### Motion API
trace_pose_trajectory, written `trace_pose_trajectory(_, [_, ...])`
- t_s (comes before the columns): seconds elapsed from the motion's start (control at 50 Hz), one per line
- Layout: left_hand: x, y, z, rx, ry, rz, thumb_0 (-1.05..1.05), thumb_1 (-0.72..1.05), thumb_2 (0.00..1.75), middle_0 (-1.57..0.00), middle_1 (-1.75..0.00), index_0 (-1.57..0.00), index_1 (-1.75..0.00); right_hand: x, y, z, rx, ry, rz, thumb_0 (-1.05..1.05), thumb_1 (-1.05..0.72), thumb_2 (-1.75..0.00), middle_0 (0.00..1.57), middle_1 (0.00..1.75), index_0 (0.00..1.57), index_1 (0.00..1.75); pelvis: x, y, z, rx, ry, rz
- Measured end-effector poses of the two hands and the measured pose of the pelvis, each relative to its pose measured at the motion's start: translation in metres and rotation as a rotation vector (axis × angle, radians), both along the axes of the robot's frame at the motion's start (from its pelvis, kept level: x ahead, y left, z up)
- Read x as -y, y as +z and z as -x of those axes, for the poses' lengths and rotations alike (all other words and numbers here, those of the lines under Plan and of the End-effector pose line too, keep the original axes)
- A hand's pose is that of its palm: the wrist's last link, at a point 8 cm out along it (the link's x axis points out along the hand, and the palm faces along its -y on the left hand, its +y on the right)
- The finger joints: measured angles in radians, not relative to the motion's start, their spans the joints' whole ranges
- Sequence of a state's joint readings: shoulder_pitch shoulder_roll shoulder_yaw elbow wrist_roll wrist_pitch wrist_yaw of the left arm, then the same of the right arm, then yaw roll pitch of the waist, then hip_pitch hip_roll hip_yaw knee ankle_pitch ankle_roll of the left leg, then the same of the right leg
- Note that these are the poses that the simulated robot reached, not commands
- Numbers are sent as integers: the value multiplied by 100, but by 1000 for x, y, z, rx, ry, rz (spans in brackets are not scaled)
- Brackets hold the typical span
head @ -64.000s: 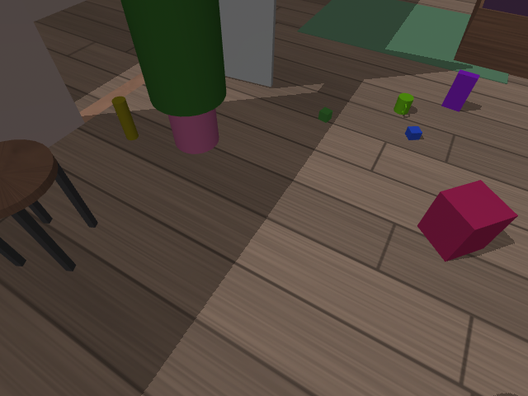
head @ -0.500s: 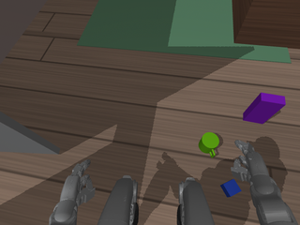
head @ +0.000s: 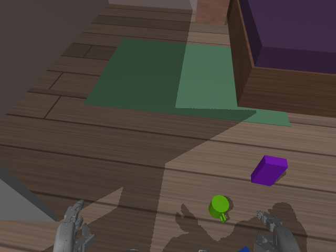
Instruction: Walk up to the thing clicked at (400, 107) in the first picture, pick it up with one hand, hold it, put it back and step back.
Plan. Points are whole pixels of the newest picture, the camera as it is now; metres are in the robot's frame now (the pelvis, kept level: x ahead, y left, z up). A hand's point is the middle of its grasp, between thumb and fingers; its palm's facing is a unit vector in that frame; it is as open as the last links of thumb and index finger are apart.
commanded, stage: home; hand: right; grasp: from above
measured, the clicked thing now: (219, 209) +0.46 -0.26 -0.66
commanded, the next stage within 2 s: stand in 1.94 s
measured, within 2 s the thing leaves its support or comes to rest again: neither
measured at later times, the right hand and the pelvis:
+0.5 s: hand (256, 246) +0.16 -0.18 -0.05, palm faces +0.05 +0.98 -0.19, open 7.4 cm; pelvis +0.00 +0.00 +0.00, yaw +0 degrees
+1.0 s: hand (257, 243) +0.17 -0.18 -0.05, palm faces +0.04 +0.98 -0.19, open 7.4 cm; pelvis +0.01 -0.01 +0.00, yaw +0 degrees
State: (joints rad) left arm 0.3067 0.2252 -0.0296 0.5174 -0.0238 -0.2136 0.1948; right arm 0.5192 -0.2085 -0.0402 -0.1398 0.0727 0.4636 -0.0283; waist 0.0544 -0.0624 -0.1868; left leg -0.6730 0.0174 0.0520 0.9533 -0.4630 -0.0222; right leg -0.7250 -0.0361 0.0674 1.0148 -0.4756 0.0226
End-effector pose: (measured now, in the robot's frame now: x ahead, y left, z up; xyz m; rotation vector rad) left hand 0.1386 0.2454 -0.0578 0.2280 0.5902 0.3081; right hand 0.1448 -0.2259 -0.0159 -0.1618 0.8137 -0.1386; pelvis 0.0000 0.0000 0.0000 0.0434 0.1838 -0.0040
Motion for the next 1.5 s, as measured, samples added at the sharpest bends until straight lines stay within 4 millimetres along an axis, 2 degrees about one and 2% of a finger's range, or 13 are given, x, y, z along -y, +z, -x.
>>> trace_pose_trajectory(0.1, [3, 8, -14, 46, -41, -11, 1, 90, 90, -21, -30, -20, -30, 1, -3, 5, -13, -3, -5, 1, -91, -90, 20, 29, 20, 30, 0, 0, 2, 12, -5, 3])
trace_pose_trajectory(0.2, [7, 10, -20, 56, -67, -18, 1, 90, 90, -21, -30, -20, -30, 2, -6, 6, -15, -3, -11, 2, -91, -90, 20, 29, 20, 30, 0, 0, 4, 14, -7, 2])
trace_pose_trajectory(0.6, [12, -1, -2, -10, -33, -12, 1, 90, 90, -21, -30, -20, -30, 7, -4, -5, -4, 20, -3, 2, -91, -90, 20, 29, 20, 30, 7, 1, -1, 14, 4, -4])
trace_pose_trajectory(1.08, [12, 3, -16, 4, -43, -18, 1, 90, 90, -21, -30, -20, -30, 8, -5, -10, -8, 21, -2, 2, -91, -90, 20, 29, 20, 30, 7, 1, -8, 8, 3, -5])
trace_pose_trajectory(1.5, [10, -1, -12, -15, -33, -12, 1, 90, 90, -21, -30, -20, -30, 7, -4, -12, -3, 21, 1, 2, -91, -90, 20, 29, 20, 30, 7, 1, -9, 6, 4, -5])
